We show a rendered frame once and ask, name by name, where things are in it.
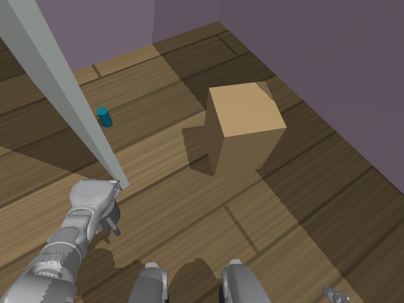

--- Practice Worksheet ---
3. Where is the left robot hand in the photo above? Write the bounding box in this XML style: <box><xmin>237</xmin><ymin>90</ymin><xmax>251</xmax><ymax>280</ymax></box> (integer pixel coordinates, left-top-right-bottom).
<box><xmin>69</xmin><ymin>179</ymin><xmax>121</xmax><ymax>234</ymax></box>

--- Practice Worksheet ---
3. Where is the left robot arm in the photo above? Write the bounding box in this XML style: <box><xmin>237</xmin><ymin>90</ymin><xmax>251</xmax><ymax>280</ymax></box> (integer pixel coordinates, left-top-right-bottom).
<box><xmin>0</xmin><ymin>205</ymin><xmax>100</xmax><ymax>303</ymax></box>

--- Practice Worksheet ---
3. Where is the right robot hand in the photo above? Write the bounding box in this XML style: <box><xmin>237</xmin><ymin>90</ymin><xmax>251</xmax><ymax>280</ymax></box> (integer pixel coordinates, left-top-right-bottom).
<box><xmin>323</xmin><ymin>287</ymin><xmax>354</xmax><ymax>303</ymax></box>

